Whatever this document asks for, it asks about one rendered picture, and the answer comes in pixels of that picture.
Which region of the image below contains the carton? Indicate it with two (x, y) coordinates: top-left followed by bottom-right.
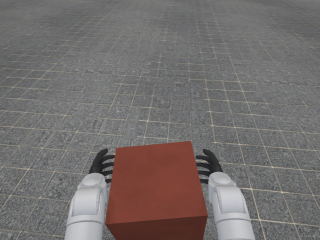
(105, 141), (208, 240)

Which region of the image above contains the right robot hand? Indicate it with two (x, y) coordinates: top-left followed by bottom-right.
(195, 149), (223, 184)

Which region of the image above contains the left robot forearm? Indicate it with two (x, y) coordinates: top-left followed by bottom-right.
(64, 173), (107, 240)

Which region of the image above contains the right robot forearm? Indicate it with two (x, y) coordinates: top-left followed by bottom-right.
(208, 172), (256, 240)

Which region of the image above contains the left robot hand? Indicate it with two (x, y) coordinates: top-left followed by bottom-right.
(88, 148), (115, 183)

